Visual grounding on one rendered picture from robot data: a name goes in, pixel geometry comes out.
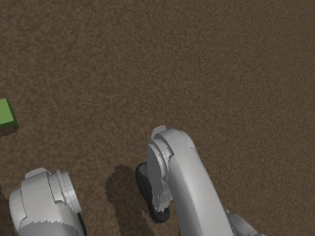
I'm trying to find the left robot foot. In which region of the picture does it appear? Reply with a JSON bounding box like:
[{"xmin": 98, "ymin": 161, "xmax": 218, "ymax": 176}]
[{"xmin": 77, "ymin": 213, "xmax": 87, "ymax": 236}]

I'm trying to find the small box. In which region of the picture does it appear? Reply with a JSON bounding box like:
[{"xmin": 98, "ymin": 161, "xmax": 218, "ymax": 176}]
[{"xmin": 0, "ymin": 98, "xmax": 18, "ymax": 129}]

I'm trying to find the right robot foot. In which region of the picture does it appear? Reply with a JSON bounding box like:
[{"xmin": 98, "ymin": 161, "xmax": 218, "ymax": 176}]
[{"xmin": 135, "ymin": 162, "xmax": 170, "ymax": 223}]

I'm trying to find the right robot hand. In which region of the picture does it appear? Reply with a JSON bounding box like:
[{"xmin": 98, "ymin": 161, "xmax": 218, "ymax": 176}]
[{"xmin": 223, "ymin": 208, "xmax": 258, "ymax": 236}]

